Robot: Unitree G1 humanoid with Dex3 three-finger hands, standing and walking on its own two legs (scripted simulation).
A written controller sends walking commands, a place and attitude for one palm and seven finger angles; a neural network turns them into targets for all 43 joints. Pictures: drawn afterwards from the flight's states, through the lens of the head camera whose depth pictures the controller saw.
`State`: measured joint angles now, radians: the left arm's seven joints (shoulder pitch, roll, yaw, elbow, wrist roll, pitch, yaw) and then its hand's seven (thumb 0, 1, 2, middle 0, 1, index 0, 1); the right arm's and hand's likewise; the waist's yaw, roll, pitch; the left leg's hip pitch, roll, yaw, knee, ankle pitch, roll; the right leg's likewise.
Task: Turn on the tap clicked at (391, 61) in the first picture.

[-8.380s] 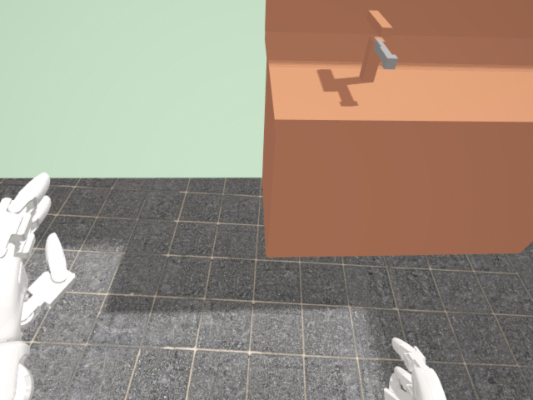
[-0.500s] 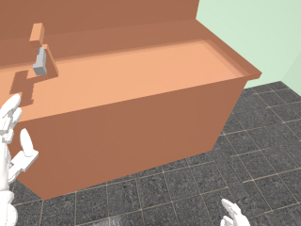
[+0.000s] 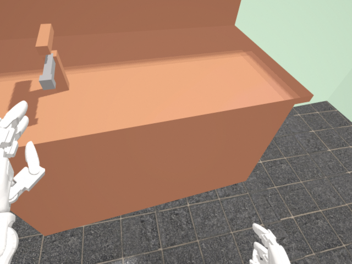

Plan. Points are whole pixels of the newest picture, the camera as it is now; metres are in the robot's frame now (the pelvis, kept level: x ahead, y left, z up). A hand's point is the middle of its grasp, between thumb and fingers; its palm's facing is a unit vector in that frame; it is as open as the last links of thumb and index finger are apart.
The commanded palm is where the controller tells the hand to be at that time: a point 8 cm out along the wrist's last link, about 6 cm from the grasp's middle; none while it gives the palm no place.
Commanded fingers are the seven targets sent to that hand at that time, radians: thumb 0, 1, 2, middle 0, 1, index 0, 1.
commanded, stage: shuffle to correct the standing spot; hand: left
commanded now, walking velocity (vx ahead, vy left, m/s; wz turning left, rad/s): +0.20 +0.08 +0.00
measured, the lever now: (47, 82) +0.47 +0.39 +0.13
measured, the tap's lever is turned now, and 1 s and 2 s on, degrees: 0 0 0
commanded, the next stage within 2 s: come to a stop and stand still in 0.70 s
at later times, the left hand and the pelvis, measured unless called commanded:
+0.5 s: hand (47, 128) +0.30 +0.28 +0.17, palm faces +0.43 -0.83 -0.36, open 7.4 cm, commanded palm +0.24 +0.32 +0.18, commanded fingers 0.00 0.90 0.90 -0.20 -0.30 -0.20 -0.30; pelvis +0.09 +0.03 -0.02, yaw +2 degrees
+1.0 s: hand (53, 101) +0.37 +0.31 +0.17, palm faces +0.45 -0.80 -0.39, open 7.4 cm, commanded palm +0.31 +0.33 +0.18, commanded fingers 0.00 0.90 0.90 -0.20 -0.30 -0.20 -0.30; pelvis +0.16 +0.05 -0.02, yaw +1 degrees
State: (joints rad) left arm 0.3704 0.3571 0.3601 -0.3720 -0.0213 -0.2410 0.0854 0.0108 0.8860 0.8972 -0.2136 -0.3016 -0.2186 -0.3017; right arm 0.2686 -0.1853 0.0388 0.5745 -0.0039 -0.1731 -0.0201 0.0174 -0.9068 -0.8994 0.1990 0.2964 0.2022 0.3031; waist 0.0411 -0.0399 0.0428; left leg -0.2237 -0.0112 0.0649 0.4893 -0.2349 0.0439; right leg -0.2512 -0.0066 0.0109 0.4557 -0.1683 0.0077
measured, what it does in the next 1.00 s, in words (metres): walks ahead: right foot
